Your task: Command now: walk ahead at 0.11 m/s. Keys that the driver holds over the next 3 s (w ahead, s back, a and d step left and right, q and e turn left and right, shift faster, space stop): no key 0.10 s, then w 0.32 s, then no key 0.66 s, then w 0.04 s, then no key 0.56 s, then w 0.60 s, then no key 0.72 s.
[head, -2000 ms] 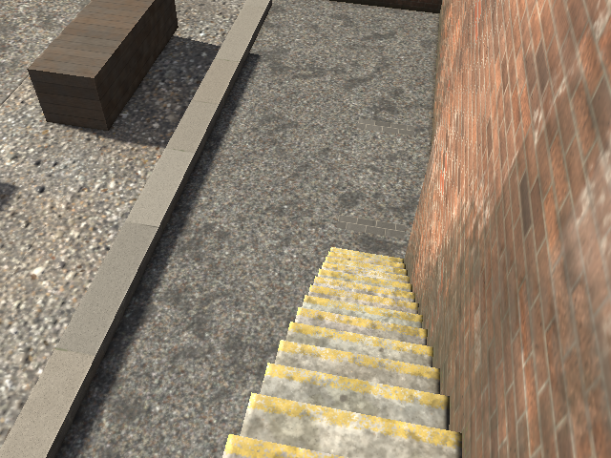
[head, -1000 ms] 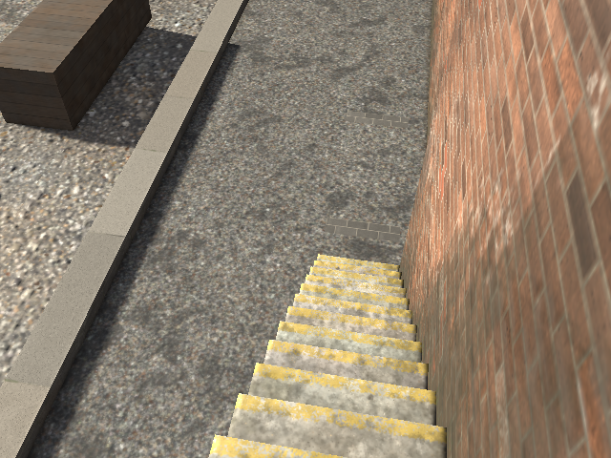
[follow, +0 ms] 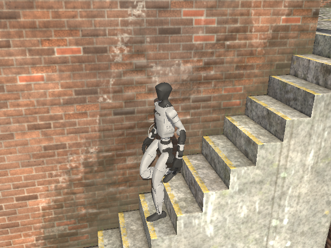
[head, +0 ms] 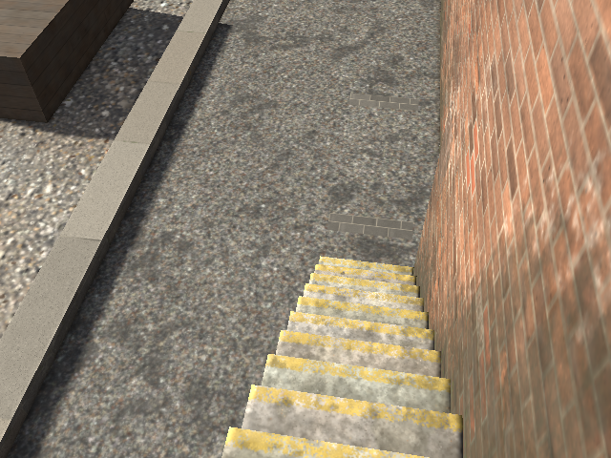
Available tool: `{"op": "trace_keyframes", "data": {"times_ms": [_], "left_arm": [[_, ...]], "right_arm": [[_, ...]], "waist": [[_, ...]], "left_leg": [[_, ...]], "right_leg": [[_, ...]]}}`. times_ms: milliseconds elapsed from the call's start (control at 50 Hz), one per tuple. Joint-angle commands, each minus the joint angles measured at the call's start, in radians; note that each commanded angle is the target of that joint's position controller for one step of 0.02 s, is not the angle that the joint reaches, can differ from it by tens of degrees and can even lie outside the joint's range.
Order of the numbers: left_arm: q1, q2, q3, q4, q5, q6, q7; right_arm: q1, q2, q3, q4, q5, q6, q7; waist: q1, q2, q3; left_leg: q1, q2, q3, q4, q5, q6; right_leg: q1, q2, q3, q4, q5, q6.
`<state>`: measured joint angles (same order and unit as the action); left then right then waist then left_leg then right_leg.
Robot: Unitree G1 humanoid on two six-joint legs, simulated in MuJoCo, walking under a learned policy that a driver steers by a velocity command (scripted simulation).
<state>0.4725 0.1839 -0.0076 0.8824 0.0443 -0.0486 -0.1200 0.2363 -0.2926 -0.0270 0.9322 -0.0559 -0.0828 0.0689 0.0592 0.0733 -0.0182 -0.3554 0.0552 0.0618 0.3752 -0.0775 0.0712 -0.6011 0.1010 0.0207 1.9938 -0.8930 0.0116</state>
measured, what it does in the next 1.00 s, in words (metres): goes down: right foot, then left foot 0.20 m lower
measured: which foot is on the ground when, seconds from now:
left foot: down 0.00-0.40, up 0.42-0.84, down 0.86-1.00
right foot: up 0.00-0.36, down 0.38-0.84, up 0.86-1.00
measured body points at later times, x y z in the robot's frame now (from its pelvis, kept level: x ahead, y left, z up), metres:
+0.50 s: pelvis +0.09 -0.04 -0.06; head +0.09 -0.04 +0.39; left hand +0.10 +0.20 -0.19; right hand +0.14 -0.31 -0.19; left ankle +0.14 +0.09 -0.69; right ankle +0.07 -0.13 -0.75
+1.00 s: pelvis +0.21 -0.01 -0.22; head +0.24 -0.01 +0.23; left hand +0.28 +0.22 -0.36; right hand +0.23 -0.27 -0.36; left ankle +0.29 +0.08 -0.95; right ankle +0.17 -0.15 -0.67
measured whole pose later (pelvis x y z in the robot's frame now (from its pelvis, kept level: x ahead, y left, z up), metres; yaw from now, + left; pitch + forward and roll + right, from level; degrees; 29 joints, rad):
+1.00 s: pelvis +0.21 -0.01 -0.22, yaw -1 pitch +2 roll -1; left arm 0.32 0.22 -0.01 0.80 0.01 -0.04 -0.13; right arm 0.32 -0.26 -0.01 0.96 -0.04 -0.07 0.08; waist -0.02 0.01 0.02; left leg -0.41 0.00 0.07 0.50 -0.13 0.06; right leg -0.88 0.08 0.07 2.04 -0.73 0.07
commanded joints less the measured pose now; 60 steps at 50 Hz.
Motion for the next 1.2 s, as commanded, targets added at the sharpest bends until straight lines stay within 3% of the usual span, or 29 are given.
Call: {"op": "trace_keyframes", "data": {"times_ms": [20,60,100,120,180,280,300,340,380,400,420,440,460,500,560,640,700,800,840,860,880,900,920,960,1000,1020,1080,1120,1200], "left_arm": [[-0.002,0.091,0.027,-0.189,-0.029,0.015,0.021],[0.230,-0.046,-0.017,-0.057,-0.081,0.015,-0.014],[0.251,-0.063,-0.024,-0.070,-0.051,0.025,-0.039],[0.238,-0.016,-0.006,-0.052,-0.042,0.030,-0.053],[0.106,0.078,0.032,-0.110,0.015,0.027,-0.037],[0.000,0.062,0.013,-0.155,0.067,0.017,-0.004],[0.125,0.085,0.020,-0.107,0.077,-0.002,-0.013],[-0.031,0.107,0.034,-0.177,0.046,-0.035,-0.008],[0.066,0.082,0.045,-0.145,0.028,-0.078,0.024],[0.260,0.120,0.069,-0.092,0.043,-0.103,0.057],[0.369,0.269,0.106,-0.073,0.063,-0.118,0.059],[0.456,0.279,0.115,-0.075,0.072,-0.123,0.018],[0.360,0.223,0.109,-0.062,0.052,-0.109,-0.002],[0.054,0.055,0.067,-0.093,0.041,-0.087,0.009],[-0.134,-0.020,0.026,-0.105,0.012,-0.114,0.056],[0.076,0.009,0.004,-0.028,0.020,-0.128,0.111],[0.058,0.037,-0.002,-0.033,0.010,-0.082,0.080],[-0.029,0.085,-0.002,-0.037,-0.033,-0.035,0.047],[-0.110,0.155,-0.004,-0.028,-0.033,-0.014,-0.018],[-0.064,0.070,-0.022,-0.019,-0.007,-0.020,-0.071],[0.063,0.068,0.011,0.003,0.012,-0.028,-0.069],[0.004,0.092,0.028,-0.096,0.024,-0.012,-0.029],[-0.075,0.077,0.016,-0.115,0.009,0.000,-0.010],[0.143,-0.050,-0.030,-0.073,-0.043,0.006,-0.007],[0.138,-0.059,-0.046,-0.127,-0.070,0.010,-0.015],[0.122,0.010,-0.025,-0.145,-0.057,0.028,-0.004],[-0.026,-0.010,-0.031,-0.258,-0.033,0.051,0.034],[-0.049,-0.008,-0.024,-0.285,-0.001,0.051,0.041],[-0.098,-0.032,-0.030,-0.325,0.002,0.055,0.041]], "right_arm": [[0.256,-0.237,-0.071,0.010,-0.038,0.010,0.009],[0.136,-0.147,-0.007,0.011,-0.058,0.021,0.014],[0.100,-0.030,0.033,0.029,0.005,0.003,-0.028],[0.093,-0.044,0.039,0.034,0.030,-0.014,-0.043],[0.234,-0.236,-0.018,0.081,-0.008,-0.052,-0.091],[0.190,-0.186,-0.011,0.062,0.012,-0.058,-0.089],[0.145,-0.186,-0.008,0.052,-0.031,-0.062,-0.090],[0.077,-0.224,-0.028,0.000,0.035,-0.058,-0.085],[0.106,-0.199,-0.030,0.016,0.043,-0.048,-0.065],[0.051,-0.126,-0.016,-0.023,0.042,-0.051,-0.050],[0.074,-0.030,0.007,-0.077,0.041,-0.072,-0.051],[0.005,0.001,0.023,-0.139,0.056,-0.102,-0.048],[-0.071,-0.007,0.024,-0.141,0.066,-0.104,-0.063],[0.022,-0.044,0.031,-0.091,0.040,-0.069,-0.078],[0.195,-0.049,0.022,-0.017,-0.082,-0.019,-0.014],[-0.020,-0.057,0.018,-0.056,-0.025,-0.015,0.011],[-0.050,-0.016,0.023,-0.047,-0.021,0.011,0.016],[-0.085,0.005,0.035,-0.036,0.026,0.041,0.002],[0.223,-0.088,0.003,0.035,0.044,0.014,0.005],[0.439,-0.162,-0.027,0.072,0.020,-0.009,-0.002],[0.395,-0.200,-0.045,0.014,0.007,-0.004,-0.002],[0.178,-0.238,-0.070,-0.053,0.031,-0.006,0.004],[0.150,-0.233,-0.072,-0.053,-0.004,0.004,-0.001],[0.159,-0.141,-0.012,-0.004,0.021,0.008,0.020],[0.151,-0.109,0.017,-0.004,0.015,-0.003,0.003],[0.166,-0.104,0.019,-0.022,0.020,-0.017,-0.034],[0.348,-0.073,0.028,0.037,-0.006,-0.045,-0.117],[0.440,-0.161,-0.013,0.069,-0.029,-0.050,-0.124],[0.370,-0.093,0.012,0.039,-0.016,-0.045,-0.120]], "waist": [[-0.136,-0.012,-0.216],[0.043,-0.104,0.068],[0.071,-0.019,0.100],[0.048,-0.060,0.078],[-0.069,0.000,0.059],[-0.092,0.014,0.012],[-0.046,0.050,-0.010],[-0.080,-0.035,0.013],[-0.026,-0.080,0.005],[0.085,-0.271,-0.034],[0.066,-0.421,-0.049],[0.157,-0.346,-0.027],[0.126,-0.198,0.090],[-0.054,0.008,0.013],[-0.147,-0.085,0.046],[-0.005,-0.055,0.016],[-0.021,-0.105,0.054],[0.012,-0.058,0.107],[-0.140,0.001,-0.042],[-0.206,0.149,-0.183],[-0.103,0.250,-0.338],[-0.073,0.126,-0.289],[-0.129,0.058,-0.155],[-0.010,-0.029,-0.050],[0.001,-0.061,0.016],[-0.040,-0.087,-0.005],[-0.162,0.043,-0.019],[-0.192,0.022,0.027],[-0.152,0.012,0.018]], "left_leg": [[0.655,0.462,-0.334,0.234,0.993,0.298],[-0.082,0.388,-0.173,-0.003,0.560,0.203],[-0.307,0.219,-0.084,-0.039,0.029,0.137],[-0.360,0.190,-0.089,-0.027,-0.168,0.120],[-0.152,0.228,-0.231,0.011,-0.420,0.191],[-0.044,0.308,-0.446,0.013,-0.718,0.217],[-0.248,0.286,-0.392,0.067,-0.625,0.200],[-0.170,0.251,-0.338,0.080,-0.730,0.184],[-0.267,0.201,-0.311,0.248,-0.722,0.164],[-0.504,0.106,-0.196,0.655,-0.522,0.078],[-0.919,-0.089,-0.104,0.995,-0.441,0.027],[-1.115,-0.173,-0.265,0.966,-0.504,0.007],[-1.232,-0.107,-0.302,0.970,-0.477,-0.019],[-0.933,0.057,-0.218,0.967,-0.278,-0.078],[-0.445,0.046,-0.106,0.987,0.233,-0.109],[-0.587,0.104,-0.109,0.566,0.533,-0.080],[-0.203,0.033,-0.007,0.434,0.490,-0.084],[-0.131,0.096,-0.072,-0.105,0.315,-0.112],[0.309,0.077,0.007,-0.161,0.425,-0.088],[0.652,0.148,-0.065,-0.044,0.831,-0.031],[0.899,0.223,-0.091,0.227,1.130,0.148],[0.804,0.277,-0.275,0.167,0.772,0.228],[0.600,0.316,-0.379,0.081,0.346,0.203],[0.178,0.362,-0.401,0.014,0.127,0.183],[-0.029,0.334,-0.348,-0.055,0.105,0.192],[-0.054,0.245,-0.256,-0.027,-0.044,0.168],[0.109,0.236,-0.327,0.042,-0.037,0.187],[0.201,0.286,-0.457,0.051,-0.224,0.220],[0.108,0.294,-0.485,0.042,-0.283,0.197]], "right_leg": [[-0.668,-0.074,0.135,0.146,0.057,0.028],[-0.277,-0.110,0.121,0.030,0.357,0.062],[-0.204,-0.139,0.065,-0.107,0.534,0.085],[-0.164,-0.133,0.034,-0.182,0.705,0.092],[-0.349,-0.110,0.013,-0.419,0.849,0.064],[-0.293,-0.123,-0.022,-0.816,0.622,0.048],[-0.057,-0.102,-0.037,-0.578,0.733,0.032],[-0.029,-0.085,-0.085,-1.048,0.442,0.030],[0.255,-0.042,-0.115,-1.269,0.478,-0.003],[0.532,-0.164,0.146,-1.397,0.382,-0.072],[0.848,-0.307,0.510,-1.414,0.835,-0.233],[0.894,-0.427,0.866,-1.561,0.772,-0.388],[0.849,-0.474,0.844,-1.546,0.752,-0.427],[0.467,-0.383,0.481,-1.419,0.719,-0.350],[-0.166,-0.122,0.076,-1.378,0.676,-0.233],[0.122,-0.165,0.092,-1.099,0.673,-0.197],[-0.167,-0.177,0.114,-1.107,0.481,-0.188],[0.051,-0.233,0.382,-0.985,0.439,-0.225],[-0.060,-0.146,0.297,-0.715,0.463,-0.180],[-0.208,-0.044,0.139,-0.394,0.537,-0.074],[-0.428,0.042,0.007,-0.013,-0.092,-0.001],[-0.546,0.015,-0.016,-0.024,-0.013,0.032],[-0.596,0.002,0.044,0.130,0.045,0.038],[-0.430,-0.070,0.137,0.162,0.229,0.063],[-0.363,-0.090,0.073,0.152,0.222,0.116],[-0.346,-0.090,0.035,0.077,0.361,0.130],[-0.560,-0.114,0.045,0.092,0.518,0.128],[-0.750,-0.121,0.089,0.075,0.536,0.089],[-0.764,-0.155,0.050,0.099,0.595,0.095]]}}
